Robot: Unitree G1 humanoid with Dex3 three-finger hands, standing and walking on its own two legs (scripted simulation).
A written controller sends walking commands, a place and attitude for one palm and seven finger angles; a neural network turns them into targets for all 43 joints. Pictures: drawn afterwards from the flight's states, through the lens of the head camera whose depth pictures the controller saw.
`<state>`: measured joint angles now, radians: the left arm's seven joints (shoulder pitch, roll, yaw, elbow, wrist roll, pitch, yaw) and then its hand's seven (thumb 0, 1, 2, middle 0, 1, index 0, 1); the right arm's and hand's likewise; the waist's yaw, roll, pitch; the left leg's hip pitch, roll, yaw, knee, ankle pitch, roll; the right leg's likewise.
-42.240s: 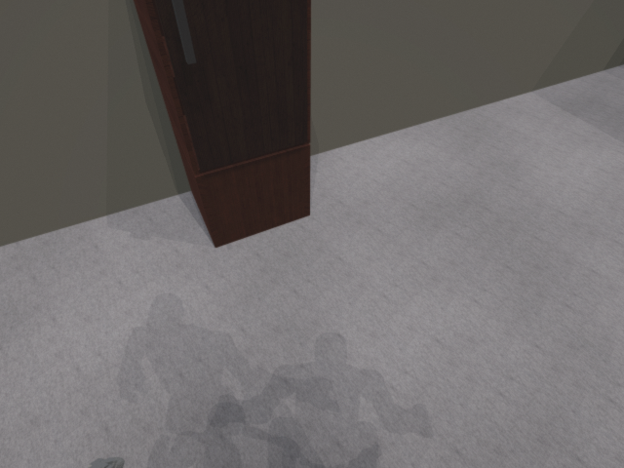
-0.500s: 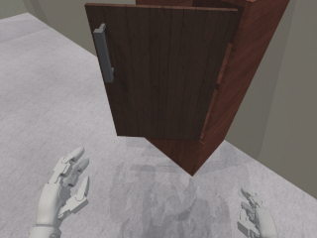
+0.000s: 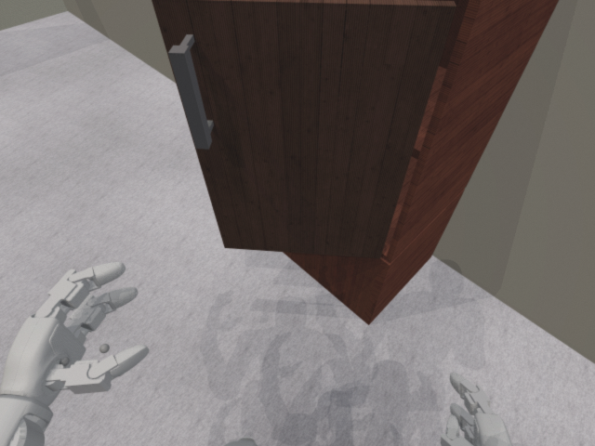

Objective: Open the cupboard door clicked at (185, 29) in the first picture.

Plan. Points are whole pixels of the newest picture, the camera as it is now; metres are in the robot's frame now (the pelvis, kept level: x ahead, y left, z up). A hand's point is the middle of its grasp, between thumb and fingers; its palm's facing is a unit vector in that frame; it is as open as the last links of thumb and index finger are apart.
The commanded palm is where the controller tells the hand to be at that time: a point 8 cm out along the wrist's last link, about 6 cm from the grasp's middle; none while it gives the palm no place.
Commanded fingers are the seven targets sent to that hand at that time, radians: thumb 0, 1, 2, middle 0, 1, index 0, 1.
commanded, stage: raise the hand with hooked fingers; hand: left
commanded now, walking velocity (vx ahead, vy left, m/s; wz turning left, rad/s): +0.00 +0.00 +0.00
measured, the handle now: (196, 94) +0.59 +0.20 +0.16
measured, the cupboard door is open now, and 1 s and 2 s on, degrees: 40 40 40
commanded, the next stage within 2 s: move the hooked fingers beside the handle in 1.30 s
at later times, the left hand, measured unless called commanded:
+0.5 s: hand (46, 282) +0.26 +0.29 +0.14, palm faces +0.02 -1.00 -0.06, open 13.6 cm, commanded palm +0.23 +0.33 +0.15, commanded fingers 0.00 -0.50 0.30 -0.30 -1.20 -0.30 -1.20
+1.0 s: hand (42, 221) +0.31 +0.29 +0.18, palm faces +0.01 -1.00 -0.06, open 14.0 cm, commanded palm +0.27 +0.33 +0.19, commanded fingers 0.00 -0.50 0.30 -0.30 -1.20 -0.30 -1.20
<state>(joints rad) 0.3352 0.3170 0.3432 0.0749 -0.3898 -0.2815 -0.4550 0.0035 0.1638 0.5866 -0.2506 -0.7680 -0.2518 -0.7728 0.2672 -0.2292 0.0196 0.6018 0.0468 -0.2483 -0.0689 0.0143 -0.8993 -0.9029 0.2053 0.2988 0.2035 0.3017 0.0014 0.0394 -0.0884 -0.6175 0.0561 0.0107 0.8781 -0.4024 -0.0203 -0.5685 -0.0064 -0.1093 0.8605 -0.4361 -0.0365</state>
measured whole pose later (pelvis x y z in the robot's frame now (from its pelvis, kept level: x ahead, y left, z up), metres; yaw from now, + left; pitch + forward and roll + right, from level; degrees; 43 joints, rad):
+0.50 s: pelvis +0.00 +0.03 +0.03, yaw +0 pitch +2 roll -1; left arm 0.07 0.39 0.38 0.15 -0.35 -0.09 -0.44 -0.01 -0.41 0.34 -0.29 -1.13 -0.29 -1.14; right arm 0.24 -0.25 0.07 0.58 0.06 -0.28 -0.10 0.01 -0.90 -0.90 0.20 0.30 0.20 0.30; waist 0.03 0.03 -0.05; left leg -0.39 0.02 0.04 0.69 -0.33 0.02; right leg -0.33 -0.03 -0.09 0.64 -0.34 0.00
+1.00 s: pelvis +0.01 +0.01 +0.04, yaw +0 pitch +0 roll +0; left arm -0.15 0.48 0.45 0.33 -0.33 0.03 -0.51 -0.02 -0.50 0.30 -0.30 -1.20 -0.30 -1.20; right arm 0.27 -0.29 0.06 0.61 0.08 -0.23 -0.11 0.01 -0.90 -0.90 0.20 0.30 0.20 0.30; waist 0.02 0.05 -0.03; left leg -0.28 0.03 0.04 0.55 -0.27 0.00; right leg -0.24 -0.02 -0.09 0.54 -0.30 -0.02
